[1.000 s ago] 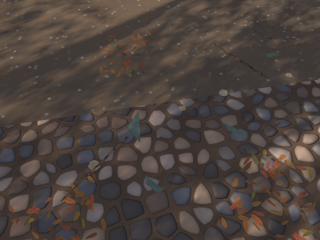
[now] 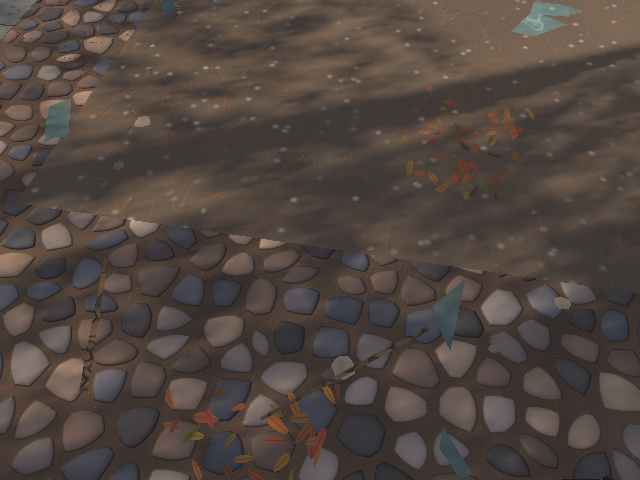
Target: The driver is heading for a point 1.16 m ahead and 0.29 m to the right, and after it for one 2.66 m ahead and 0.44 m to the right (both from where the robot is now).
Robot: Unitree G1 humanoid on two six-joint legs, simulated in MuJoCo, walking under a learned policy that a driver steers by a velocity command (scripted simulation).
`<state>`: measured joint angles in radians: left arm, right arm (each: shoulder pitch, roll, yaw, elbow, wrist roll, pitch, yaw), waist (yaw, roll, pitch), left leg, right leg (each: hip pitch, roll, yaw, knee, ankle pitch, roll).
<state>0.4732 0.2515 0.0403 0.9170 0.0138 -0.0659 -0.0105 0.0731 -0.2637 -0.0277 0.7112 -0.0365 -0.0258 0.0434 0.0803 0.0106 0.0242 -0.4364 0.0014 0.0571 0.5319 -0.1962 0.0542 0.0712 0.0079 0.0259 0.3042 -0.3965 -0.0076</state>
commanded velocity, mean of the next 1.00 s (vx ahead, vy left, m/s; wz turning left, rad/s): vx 0.49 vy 0.00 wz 0.01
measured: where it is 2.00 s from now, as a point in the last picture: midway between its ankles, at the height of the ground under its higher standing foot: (380, 234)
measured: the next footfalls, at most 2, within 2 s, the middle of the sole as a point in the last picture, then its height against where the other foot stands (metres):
right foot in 0.54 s outside the picture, level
left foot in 1.10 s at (310, 346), level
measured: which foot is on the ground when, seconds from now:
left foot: down 0.00-0.54, up 0.56-1.00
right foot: down 0.00-0.02, up 0.04-0.52, down 0.54-1.00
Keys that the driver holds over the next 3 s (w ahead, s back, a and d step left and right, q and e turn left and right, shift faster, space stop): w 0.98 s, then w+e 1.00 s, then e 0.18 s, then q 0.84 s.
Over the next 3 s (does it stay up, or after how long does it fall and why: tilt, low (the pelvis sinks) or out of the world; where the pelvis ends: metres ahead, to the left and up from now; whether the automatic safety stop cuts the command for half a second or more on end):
stays up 1.19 -0.11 0.00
